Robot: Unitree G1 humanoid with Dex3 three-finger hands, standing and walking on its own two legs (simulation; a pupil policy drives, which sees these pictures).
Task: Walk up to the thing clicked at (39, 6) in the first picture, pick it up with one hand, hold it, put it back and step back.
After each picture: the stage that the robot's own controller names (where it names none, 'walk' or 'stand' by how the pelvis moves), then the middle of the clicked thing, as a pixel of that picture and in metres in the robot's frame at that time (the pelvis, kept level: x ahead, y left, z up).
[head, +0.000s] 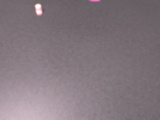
stand; (38, 9) +1.93 +0.59 -0.72
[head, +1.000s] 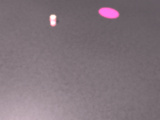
walk; (53, 20) +1.85 +0.30 -0.70
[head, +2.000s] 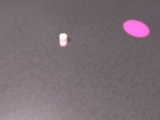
walk; (63, 40) +1.25 +0.18 -0.71
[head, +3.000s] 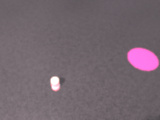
walk; (55, 83) +0.75 +0.20 -0.71
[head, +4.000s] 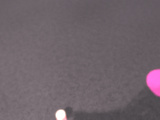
walk; (61, 117) +0.44 +0.17 -0.69
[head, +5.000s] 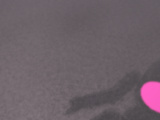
stand; out of the picture +0.31 +0.17 -0.72
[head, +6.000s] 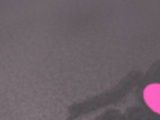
stand; out of the picture +0.30 +0.16 -0.73
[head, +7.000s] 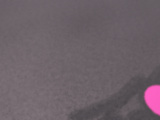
stand; out of the picture +0.32 +0.15 -0.73
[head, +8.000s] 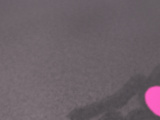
stand; out of the picture +0.31 +0.15 -0.73
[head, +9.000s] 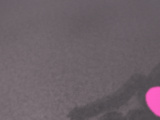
go down; out of the picture +0.30 +0.15 -0.73
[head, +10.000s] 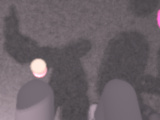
go down; (39, 68) +0.40 +0.15 -0.36
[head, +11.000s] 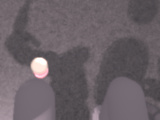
go down; (40, 68) +0.40 +0.15 -0.31
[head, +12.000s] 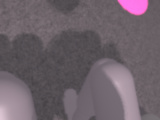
close in; out of the picture +0.40 +0.19 -0.23
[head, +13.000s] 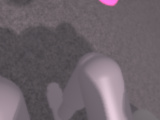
close; out of the picture +0.41 +0.21 -0.22
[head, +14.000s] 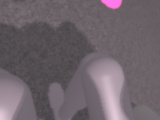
lift; out of the picture +0.40 +0.20 -0.23
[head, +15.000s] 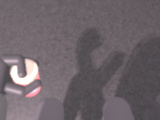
lift; (27, 79) +0.32 +0.17 -0.02
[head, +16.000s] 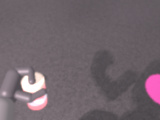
hold; (35, 91) +0.31 +0.16 -0.01
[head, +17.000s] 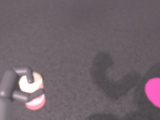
hold; (33, 91) +0.31 +0.17 +0.00
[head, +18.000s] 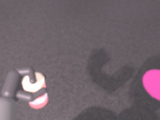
crouch; (36, 90) +0.32 +0.16 -0.03
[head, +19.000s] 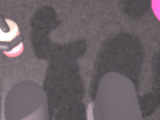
lower; (9, 39) +0.46 +0.19 -0.09
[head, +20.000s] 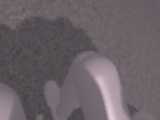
lower; out of the picture +0.44 +0.25 -0.23
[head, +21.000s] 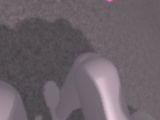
lower; out of the picture +0.43 +0.25 -0.23
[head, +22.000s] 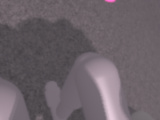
lower; out of the picture +0.43 +0.23 -0.23
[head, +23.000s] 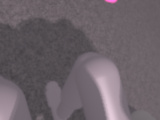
lower; out of the picture +0.43 +0.23 -0.23
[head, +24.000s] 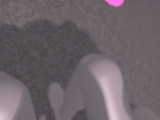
loosen; out of the picture +0.41 +0.21 -0.24
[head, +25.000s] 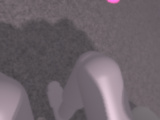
withdraw; out of the picture +0.40 +0.21 -0.23
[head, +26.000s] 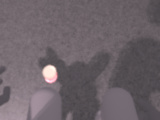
walk; (50, 74) +0.41 +0.14 -0.41
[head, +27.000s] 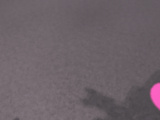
stand; out of the picture +0.34 +0.13 -0.66
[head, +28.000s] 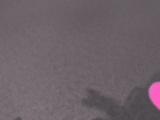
stand; out of the picture +0.35 +0.14 -0.67
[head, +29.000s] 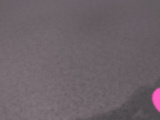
stand; out of the picture +0.35 +0.13 -0.71
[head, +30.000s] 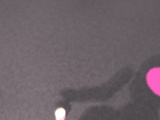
walk; (60, 114) +0.39 +0.10 -0.70
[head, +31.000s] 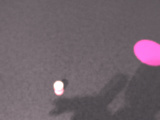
walk; (58, 88) +0.57 +0.15 -0.70
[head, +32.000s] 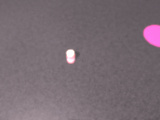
walk; (70, 56) +0.90 +0.14 -0.69
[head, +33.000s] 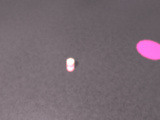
stand; (70, 64) +1.01 +0.12 -0.71
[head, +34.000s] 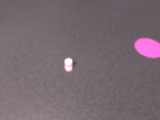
stand; (68, 65) +1.00 +0.13 -0.73
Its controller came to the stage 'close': yes
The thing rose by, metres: 0.72
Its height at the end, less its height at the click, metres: +0.00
